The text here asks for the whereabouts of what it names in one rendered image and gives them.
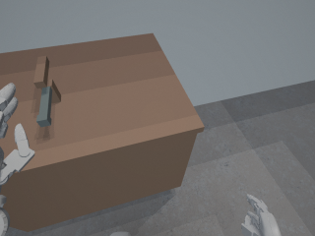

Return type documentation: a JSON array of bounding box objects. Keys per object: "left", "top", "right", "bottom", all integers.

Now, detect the right robot hand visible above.
[{"left": 241, "top": 194, "right": 282, "bottom": 236}]

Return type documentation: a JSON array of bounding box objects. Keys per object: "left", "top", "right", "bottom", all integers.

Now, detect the counter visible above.
[{"left": 0, "top": 33, "right": 205, "bottom": 232}]

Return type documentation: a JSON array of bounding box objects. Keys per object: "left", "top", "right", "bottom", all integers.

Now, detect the left robot hand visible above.
[{"left": 0, "top": 83, "right": 35, "bottom": 193}]

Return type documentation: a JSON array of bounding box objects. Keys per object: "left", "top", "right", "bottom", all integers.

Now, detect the robot left forearm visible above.
[{"left": 0, "top": 195, "right": 10, "bottom": 236}]

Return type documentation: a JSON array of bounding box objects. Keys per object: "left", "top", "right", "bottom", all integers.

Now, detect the tap lever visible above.
[{"left": 36, "top": 87, "right": 52, "bottom": 128}]

